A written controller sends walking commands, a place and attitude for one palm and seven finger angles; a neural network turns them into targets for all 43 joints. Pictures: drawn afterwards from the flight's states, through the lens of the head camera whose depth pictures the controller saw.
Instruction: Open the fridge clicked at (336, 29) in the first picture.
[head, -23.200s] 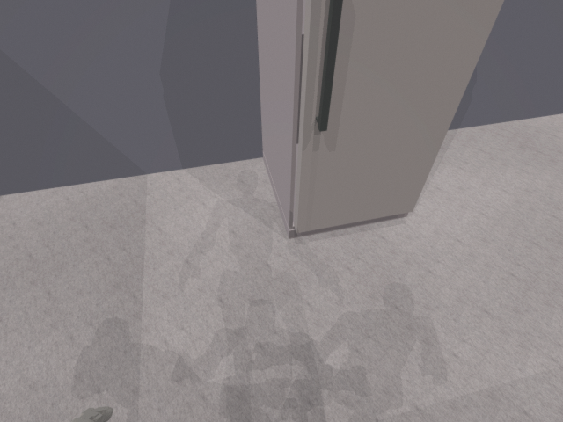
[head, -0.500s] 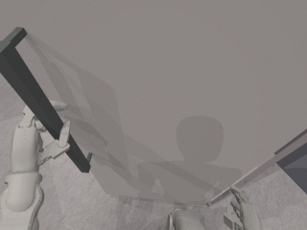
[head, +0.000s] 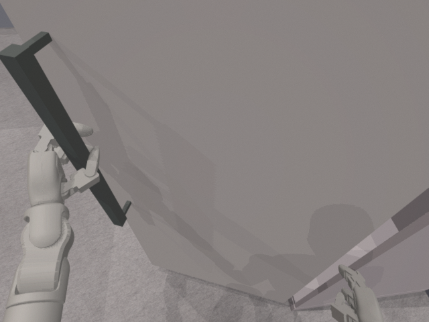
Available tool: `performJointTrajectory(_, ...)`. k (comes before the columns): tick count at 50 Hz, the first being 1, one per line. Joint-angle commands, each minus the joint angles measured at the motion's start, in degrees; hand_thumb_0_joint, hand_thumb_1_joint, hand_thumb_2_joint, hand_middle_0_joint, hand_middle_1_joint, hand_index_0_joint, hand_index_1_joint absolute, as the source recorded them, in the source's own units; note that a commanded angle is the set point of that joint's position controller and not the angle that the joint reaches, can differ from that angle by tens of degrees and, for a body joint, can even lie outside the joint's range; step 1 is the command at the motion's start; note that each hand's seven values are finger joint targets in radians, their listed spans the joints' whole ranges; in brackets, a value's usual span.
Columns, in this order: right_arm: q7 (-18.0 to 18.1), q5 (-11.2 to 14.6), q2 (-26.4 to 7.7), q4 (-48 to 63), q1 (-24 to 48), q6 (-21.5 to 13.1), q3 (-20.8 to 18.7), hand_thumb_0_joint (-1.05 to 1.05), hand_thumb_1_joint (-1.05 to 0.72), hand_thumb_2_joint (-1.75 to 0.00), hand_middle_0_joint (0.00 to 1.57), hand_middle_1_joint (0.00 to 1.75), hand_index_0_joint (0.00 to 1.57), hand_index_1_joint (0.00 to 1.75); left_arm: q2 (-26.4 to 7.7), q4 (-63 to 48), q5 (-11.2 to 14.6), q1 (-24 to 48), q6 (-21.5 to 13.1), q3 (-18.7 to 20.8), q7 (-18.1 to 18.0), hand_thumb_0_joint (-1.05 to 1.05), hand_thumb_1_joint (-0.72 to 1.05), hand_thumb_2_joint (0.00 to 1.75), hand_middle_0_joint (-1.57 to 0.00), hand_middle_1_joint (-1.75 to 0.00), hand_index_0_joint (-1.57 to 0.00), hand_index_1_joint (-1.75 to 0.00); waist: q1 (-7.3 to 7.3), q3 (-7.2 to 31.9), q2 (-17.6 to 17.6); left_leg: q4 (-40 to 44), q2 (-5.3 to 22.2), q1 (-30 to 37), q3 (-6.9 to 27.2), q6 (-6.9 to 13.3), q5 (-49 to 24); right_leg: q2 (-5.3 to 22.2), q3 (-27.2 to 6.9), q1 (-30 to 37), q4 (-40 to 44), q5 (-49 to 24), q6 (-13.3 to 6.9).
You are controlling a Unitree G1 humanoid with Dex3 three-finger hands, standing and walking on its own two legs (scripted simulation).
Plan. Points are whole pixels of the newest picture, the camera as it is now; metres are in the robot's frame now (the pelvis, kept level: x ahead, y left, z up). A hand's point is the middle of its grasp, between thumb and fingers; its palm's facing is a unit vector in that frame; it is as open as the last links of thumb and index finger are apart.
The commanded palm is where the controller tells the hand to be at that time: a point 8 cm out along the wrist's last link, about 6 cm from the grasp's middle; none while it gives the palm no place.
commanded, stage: stop walking and hold the door back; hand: left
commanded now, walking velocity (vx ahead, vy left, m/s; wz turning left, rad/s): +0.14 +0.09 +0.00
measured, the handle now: (93, 159) +0.35 +0.26 +0.10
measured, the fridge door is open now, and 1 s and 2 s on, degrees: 68 67 66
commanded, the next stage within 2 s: loosen the grip on the handle in 0.84 s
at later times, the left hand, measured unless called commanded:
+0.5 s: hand (92, 160) +0.32 +0.24 +0.13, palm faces +0.31 -0.92 -0.25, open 5.8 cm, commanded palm +0.28 +0.29 +0.13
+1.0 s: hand (88, 160) +0.32 +0.24 +0.14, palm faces +0.25 -0.94 -0.23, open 6.0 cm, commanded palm +0.27 +0.29 +0.13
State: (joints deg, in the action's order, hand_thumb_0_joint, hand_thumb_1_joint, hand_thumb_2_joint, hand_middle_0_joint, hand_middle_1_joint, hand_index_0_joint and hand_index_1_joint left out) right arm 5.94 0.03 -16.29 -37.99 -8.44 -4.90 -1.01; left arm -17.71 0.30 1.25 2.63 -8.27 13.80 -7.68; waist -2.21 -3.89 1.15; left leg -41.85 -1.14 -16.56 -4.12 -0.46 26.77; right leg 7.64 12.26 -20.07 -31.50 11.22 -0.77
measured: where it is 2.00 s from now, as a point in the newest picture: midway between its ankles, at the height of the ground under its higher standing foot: outside the picture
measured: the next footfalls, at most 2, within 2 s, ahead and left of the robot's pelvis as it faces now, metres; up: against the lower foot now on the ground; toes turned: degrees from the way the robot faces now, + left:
left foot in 0.04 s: +0.00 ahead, +0.10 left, +0.00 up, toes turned +3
right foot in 0.28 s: -0.01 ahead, -0.10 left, +0.00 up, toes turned -5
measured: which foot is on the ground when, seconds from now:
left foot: up 0.00-0.02, down 0.04-0.28, up 0.30-0.50, down 0.52-1.00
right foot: down 0.00-0.04, up 0.06-0.26, down 0.28-1.00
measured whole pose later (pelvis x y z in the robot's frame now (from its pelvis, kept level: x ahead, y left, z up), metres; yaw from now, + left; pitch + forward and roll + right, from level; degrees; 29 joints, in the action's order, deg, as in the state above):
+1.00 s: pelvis -0.08 +0.02 +0.00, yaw -2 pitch -1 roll +0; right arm 4.2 1.0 -12.5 -40.8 -12.9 -6.7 0.7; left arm -20.5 35.9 -1.4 29.5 -8.9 14.9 -1.3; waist -0.5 -2.0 0.1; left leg -29.6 2.2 -18.3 -5.5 1.0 10.3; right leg 1.0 2.1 -16.4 -30.2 12.7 0.0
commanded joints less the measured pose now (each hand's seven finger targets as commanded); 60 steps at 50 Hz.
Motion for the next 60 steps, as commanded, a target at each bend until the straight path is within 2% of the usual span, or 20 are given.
performJointTrajectory(1, -0.28, 0.44, -4.96, 9.16, 2.24, -1.46, -1.30, 0.00, -0.90, -0.90, 0.20, 0.30, 0.20, 0.30, -16.06, -9.58, 0.83, 28.37, -5.14, 7.52, -2.20, 0.00, 0.90, 0.90, -0.45, -1.40, -0.45, -1.40, 2.44, 17.59, -7.75, 23.54, 5.04, 9.68, 5.58, 3.38, -11.63, 5.91, -13.19, 8.75, 0.32, -3.88, -0.91)
performJointTrajectory(3, -0.81, 1.17, -4.75, 10.05, 2.62, -1.08, -0.71, 0.00, -0.90, -0.90, 0.20, 0.30, 0.20, 0.30, -12.73, -5.97, 1.23, 28.76, -5.40, 3.87, -1.28, 0.00, 0.90, 0.90, -0.45, -1.40, -0.45, -1.40, 1.65, 14.42, -22.09, 24.49, 18.54, 8.89, 19.17, 10.09, -24.44, -3.68, -6.56, -1.35, -12.59, 12.80, 2.62)
performJointTrajectory(5, -0.25, 1.24, -4.36, 8.36, 1.45, -1.72, -1.02, 0.00, -0.90, -0.90, 0.20, 0.30, 0.20, 0.30, -19.91, -0.91, 0.02, 39.26, -5.53, 7.49, -1.53, 0.00, 0.90, 0.90, -0.45, -1.40, -0.45, -1.40, 2.74, 12.55, -20.34, 23.42, 20.06, 10.01, 23.90, 12.95, -27.29, -4.85, -9.87, -8.09, -22.04, 17.26, 1.89)
performJointTrajectory(11, -0.24, 2.03, -5.48, 8.09, 1.32, -1.76, -0.54, 0.00, -0.90, -0.90, 0.20, 0.30, 0.20, 0.30, -15.30, 6.04, 1.03, 38.79, -2.91, 3.18, 0.65, 0.00, 0.90, 0.90, -0.45, -1.40, -0.45, -1.40, 1.84, 16.03, -11.48, 13.01, 12.17, 9.70, 8.75, 6.61, -29.31, -7.76, -6.24, 8.88, 4.15, 4.49, 1.48)
performJointTrajectory(14, 0.37, 1.33, -4.38, 7.62, 0.61, -1.44, -0.50, 0.00, -0.90, -0.90, 0.20, 0.30, 0.20, 0.30, -22.07, 10.83, 0.27, 38.57, -3.03, 8.25, 0.38, 0.00, 0.90, 0.90, -0.45, -1.40, -0.45, -1.40, 2.31, 16.70, 8.05, -3.56, 1.89, -11.95, 1.88, 0.63, -2.16, 10.43, -32.57, 24.68, 11.06, -10.05, -7.45)
performJointTrajectory(16, -0.24, 1.99, -5.20, 6.77, 0.74, -1.77, -1.47, 0.00, -0.90, -0.90, 0.20, 0.30, 0.20, 0.30, -21.35, 13.68, 0.86, 39.18, -2.38, 8.41, 0.53, 0.00, 0.90, 0.90, -0.45, -1.40, -0.45, -1.40, 0.99, 15.80, 10.61, -16.02, 2.40, -15.74, 7.61, -0.45, 3.89, 14.87, -37.67, 23.27, 13.46, -7.87, -10.96)
performJointTrajectory(19, 0.24, 1.19, -4.50, 4.61, 0.03, -1.81, 0.17, 0.00, -0.90, -0.90, 0.20, 0.30, 0.20, 0.30, -23.86, 17.34, 0.03, 40.76, -4.35, 11.92, 0.42, 0.00, 0.90, 0.90, -0.45, -1.40, -0.45, -1.40, 1.37, 16.33, 7.17, -9.32, 3.43, -9.60, 5.07, -0.08, -2.37, 9.62, -23.28, 17.84, 11.25, -10.42, -8.13)
performJointTrajectory(24, 0.60, 0.65, -4.51, 4.56, -0.71, -2.10, -0.27, 0.00, -0.90, -0.90, 0.20, 0.30, 0.20, 0.30, -22.04, 14.76, 0.38, 39.08, -5.79, 10.10, 0.86, 0.00, 0.90, 0.90, -0.45, -1.40, -0.45, -1.40, 2.36, 14.93, 5.55, 13.39, 1.28, 7.56, -1.54, 0.39, -12.13, 4.28, -18.42, 5.37, 12.39, 11.35, -4.39)
performJointTrajectory(28, 0.05, 1.69, -5.29, 6.50, -0.21, -2.16, -0.26, 0.00, -0.90, -0.90, 0.20, 0.30, 0.20, 0.30, -13.72, 10.08, 0.99, 40.14, -6.80, 2.31, 2.02, 0.00, 0.90, 0.90, -0.45, -1.40, -0.45, -1.40, 3.01, 13.72, -16.86, 30.28, 19.62, 6.18, 23.71, 8.58, -2.15, -8.79, -9.85, -0.16, -10.78, 16.67, 1.43)
performJointTrajectory(30, 0.62, 1.44, -4.59, 6.63, -0.73, -2.81, -0.55, 0.00, -0.90, -0.90, 0.20, 0.30, 0.20, 0.30, -17.89, 9.38, 0.79, 41.39, -6.64, 5.23, 1.29, 0.00, 0.90, 0.90, -0.45, -1.40, -0.45, -1.40, 2.59, 12.25, -13.70, 28.40, 21.00, 6.11, 24.87, 11.03, -8.40, -6.82, -12.76, -0.77, -13.21, 14.42, 1.37)
performJointTrajectory(33, 0.19, 1.33, -5.67, 6.04, -1.52, -3.23, -0.62, 0.00, -0.90, -0.90, 0.20, 0.30, 0.20, 0.30, -13.43, 7.64, 0.52, 37.83, -5.40, 1.64, 2.00, 0.00, 0.90, 0.90, -0.45, -1.40, -0.45, -1.40, 2.14, 16.13, -12.79, 18.47, 15.35, 10.01, 10.00, 6.55, -29.05, -6.96, -10.12, 7.09, 0.75, 6.97, 1.73)
performJointTrajectory(38, 0.41, 1.33, -5.57, 5.63, -2.81, -3.16, -0.69, 0.00, -0.90, -0.90, 0.20, 0.30, 0.20, 0.30, -18.91, 12.96, 0.04, 38.55, -4.22, 5.46, 1.33, 0.00, 0.90, 0.90, -0.45, -1.40, -0.45, -1.40, 2.88, 17.85, -4.24, 14.27, 8.28, 3.20, 3.03, 0.66, -19.47, -1.63, -16.13, 13.21, 5.95, -8.74, 0.05)
performJointTrajectory(46, 0.94, 1.26, -5.72, 4.54, -1.19, -2.55, -0.01, 0.00, -0.90, -0.90, 0.20, 0.30, 0.20, 0.30, -16.15, 17.89, 0.49, 45.31, -4.82, 2.03, 1.29, 0.00, 0.90, 0.90, -0.45, -1.40, -0.45, -1.40, 2.43, 14.68, -4.43, 19.60, 10.25, 6.33, 7.47, 2.39, -11.62, -3.43, -15.50, 4.96, 7.90, 5.65, 0.65)
performJointTrajectory(47, -1.13, 0.34, -7.72, 5.86, -3.85, -3.44, -4.61, 0.00, -0.90, -0.90, 0.20, 0.30, 0.20, 0.30, -50.95, 16.77, -6.20, 74.79, -5.68, 27.27, 2.17, 0.00, 0.90, 0.90, -0.45, -1.40, -0.45, -1.40, -1.39, 13.25, 11.57, 13.40, 9.45, 2.58, 3.10, 4.14, -16.55, -2.09, -19.21, 8.13, 11.89, -5.90, 0.24)
performJointTrajectory(48, -1.55, -0.25, -5.36, 6.04, -2.09, -6.40, -1.74, 0.00, -0.90, -0.90, 0.20, 0.30, 0.20, 0.30, -18.09, 35.87, -5.96, 60.23, -0.75, 5.56, 5.82, 0.00, 0.78, 0.84, -0.45, -1.40, -0.45, -1.40, 5.82, 29.05, 10.38, 18.74, 1.59, 4.63, 0.59, 2.53, -28.57, -7.24, -10.19, 12.09, 1.24, -17.42, -1.71)
performJointTrajectory(49, -1.57, 2.14, -6.74, 5.20, -5.05, -6.94, -3.43, 0.00, -0.90, -0.90, 0.20, 0.30, 0.20, 0.30, -13.93, 30.13, -2.02, 48.24, -0.85, 8.94, 7.37, 0.00, 0.66, 0.78, -0.45, -1.40, -0.45, -1.40, 2.15, 28.90, 6.42, 15.24, 2.94, 9.09, 2.84, 1.29, -30.23, -7.21, -7.82, 6.17, 0.98, -12.39, -0.98)
performJointTrajectory(50, -2.00, 1.99, -6.70, 4.93, -3.36, -7.38, -2.52, 0.00, -0.90, -0.90, 0.20, 0.30, 0.20, 0.30, -13.64, 29.63, -0.34, 43.21, -1.72, 9.42, 7.97, 0.00, 0.54, 0.73, -0.45, -1.40, -0.45, -1.40, -0.22, 26.57, -12.32, 14.82, 2.89, 14.21, 2.68, -0.46, -28.83, -6.19, -8.93, 2.62, 2.58, -6.79, -1.41)
performJointTrajectory(51, -2.08, 1.51, -6.50, 4.69, -4.09, -6.89, -1.93, 0.00, -0.90, -0.90, 0.20, 0.30, 0.20, 0.30, -16.84, 25.23, 1.68, 43.46, -3.38, 11.29, 6.64, 0.00, 0.42, 0.67, -0.45, -1.40, -0.45, -1.40, 0.00, 23.99, -14.44, 15.83, 2.76, 13.82, 4.13, -0.85, -20.55, -6.88, -9.01, 1.14, 3.66, -2.05, -0.87)
performJointTrajectory(55, -2.09, 1.38, -6.55, 6.68, -2.00, -6.81, -0.91, 0.00, -0.90, -0.90, 0.20, 0.30, 0.20, 0.30, -14.52, 25.74, -2.49, 48.18, -6.86, 3.58, 2.57, 0.00, -0.07, 0.43, -0.45, -1.40, -0.45, -1.40, 3.68, 11.18, -0.77, 17.58, 3.14, 0.75, 5.49, 1.58, 1.19, -6.83, -9.80, -4.84, 4.34, 10.51, -0.42)
performJointTrajectory(60, -1.27, 1.63, -6.96, 6.71, -1.94, -7.26, -0.80, 0.00, -0.90, -0.90, 0.20, 0.30, 0.20, 0.30, -15.76, 24.80, -1.15, 49.90, -8.76, 3.16, 2.29, 0.00, -0.55, 0.20, -0.41, -1.35, -0.41, -1.35, 2.97, 14.68, -2.69, 15.80, 2.20, 0.28, 4.77, 1.80, 2.79, -7.03, -11.45, -4.60, 4.21, 14.17, -0.68)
